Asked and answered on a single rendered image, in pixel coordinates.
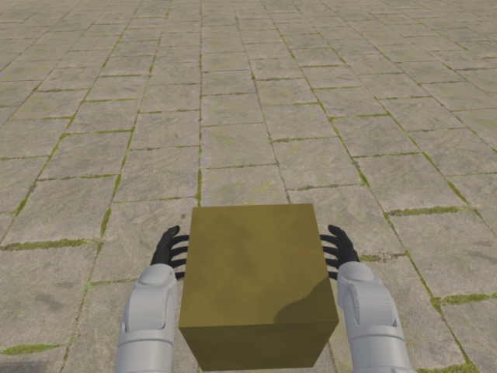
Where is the left robot hand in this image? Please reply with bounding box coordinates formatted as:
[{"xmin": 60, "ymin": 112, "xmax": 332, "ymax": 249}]
[{"xmin": 150, "ymin": 225, "xmax": 189, "ymax": 280}]

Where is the carton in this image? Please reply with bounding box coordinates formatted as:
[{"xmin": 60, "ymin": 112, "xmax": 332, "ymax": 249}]
[{"xmin": 179, "ymin": 204, "xmax": 339, "ymax": 371}]

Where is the right robot hand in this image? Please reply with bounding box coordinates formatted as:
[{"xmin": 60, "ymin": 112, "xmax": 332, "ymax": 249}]
[{"xmin": 320, "ymin": 225, "xmax": 360, "ymax": 280}]

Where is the left robot forearm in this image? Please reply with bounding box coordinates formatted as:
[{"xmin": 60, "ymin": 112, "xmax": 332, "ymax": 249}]
[{"xmin": 114, "ymin": 263, "xmax": 178, "ymax": 373}]

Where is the right robot forearm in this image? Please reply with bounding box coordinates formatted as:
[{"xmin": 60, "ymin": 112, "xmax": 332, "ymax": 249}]
[{"xmin": 337, "ymin": 261, "xmax": 418, "ymax": 373}]

